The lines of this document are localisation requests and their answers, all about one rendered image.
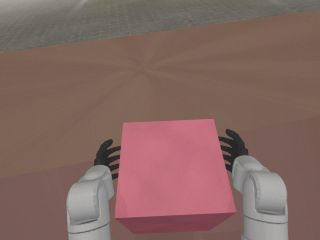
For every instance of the robot right hand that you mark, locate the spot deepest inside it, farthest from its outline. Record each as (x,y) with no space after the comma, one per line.
(238,148)

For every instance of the robot left forearm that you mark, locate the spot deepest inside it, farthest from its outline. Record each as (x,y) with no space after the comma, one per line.
(87,205)

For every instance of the robot left hand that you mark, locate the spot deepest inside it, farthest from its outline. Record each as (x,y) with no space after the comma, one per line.
(102,157)

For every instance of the robot right forearm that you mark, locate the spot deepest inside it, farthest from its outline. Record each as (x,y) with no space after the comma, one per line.
(264,200)

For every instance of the carton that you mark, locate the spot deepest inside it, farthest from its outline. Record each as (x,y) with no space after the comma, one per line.
(172,177)

